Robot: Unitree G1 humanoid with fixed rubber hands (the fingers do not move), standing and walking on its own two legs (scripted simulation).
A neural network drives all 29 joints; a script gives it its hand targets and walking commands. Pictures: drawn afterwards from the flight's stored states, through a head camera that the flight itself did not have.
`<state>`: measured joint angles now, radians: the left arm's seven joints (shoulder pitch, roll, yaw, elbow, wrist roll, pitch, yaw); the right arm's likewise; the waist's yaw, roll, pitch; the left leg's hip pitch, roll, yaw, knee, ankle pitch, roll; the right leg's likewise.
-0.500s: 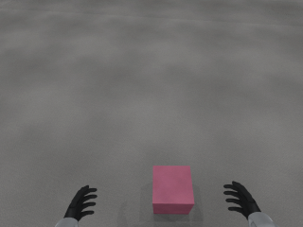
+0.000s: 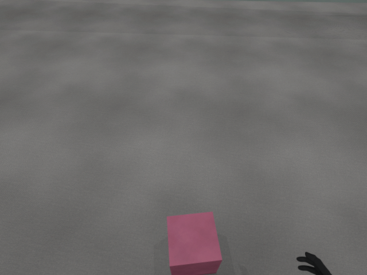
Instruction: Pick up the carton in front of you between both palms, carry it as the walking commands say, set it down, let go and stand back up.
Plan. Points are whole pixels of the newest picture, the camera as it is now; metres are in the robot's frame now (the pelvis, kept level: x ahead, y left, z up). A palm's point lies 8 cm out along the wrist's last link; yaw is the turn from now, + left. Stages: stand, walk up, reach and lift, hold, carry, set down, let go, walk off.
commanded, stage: stand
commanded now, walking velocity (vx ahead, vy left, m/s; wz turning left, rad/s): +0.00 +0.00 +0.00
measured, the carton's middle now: (192, 245) +0.36 -0.02 -0.63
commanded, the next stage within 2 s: none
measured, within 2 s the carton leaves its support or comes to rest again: neither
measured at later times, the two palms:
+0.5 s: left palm out of the picture +0.11 +0.25 -0.12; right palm out of the picture +0.04 -0.28 -0.11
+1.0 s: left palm out of the picture +0.09 +0.25 -0.12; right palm out of the picture -0.01 -0.27 -0.12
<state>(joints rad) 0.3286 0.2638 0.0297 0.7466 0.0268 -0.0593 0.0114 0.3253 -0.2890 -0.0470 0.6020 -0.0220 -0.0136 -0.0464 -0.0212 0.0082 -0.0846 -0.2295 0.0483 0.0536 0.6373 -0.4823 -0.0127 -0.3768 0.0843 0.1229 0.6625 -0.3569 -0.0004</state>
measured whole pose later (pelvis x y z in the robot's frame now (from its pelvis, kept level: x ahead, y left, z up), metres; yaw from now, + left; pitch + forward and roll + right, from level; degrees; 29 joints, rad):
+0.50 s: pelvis +0.01 +0.00 -0.01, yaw -5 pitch +4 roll +0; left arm 0.32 0.26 0.00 0.75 0.02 0.00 0.04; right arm 0.38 -0.27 -0.02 0.67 -0.02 0.04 -0.06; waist -0.03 -0.01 -0.06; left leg -0.20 0.06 0.14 0.67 -0.53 -0.02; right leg -0.41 0.10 0.18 0.77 -0.41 -0.01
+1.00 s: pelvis -0.01 +0.00 +0.00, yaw -6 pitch +2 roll +1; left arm 0.32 0.26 -0.01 0.78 0.02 0.01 0.04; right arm 0.39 -0.28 -0.01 0.75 -0.02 0.05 -0.05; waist -0.02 -0.01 -0.03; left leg -0.16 0.06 0.18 0.63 -0.50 -0.01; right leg -0.39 0.11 0.21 0.74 -0.37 0.00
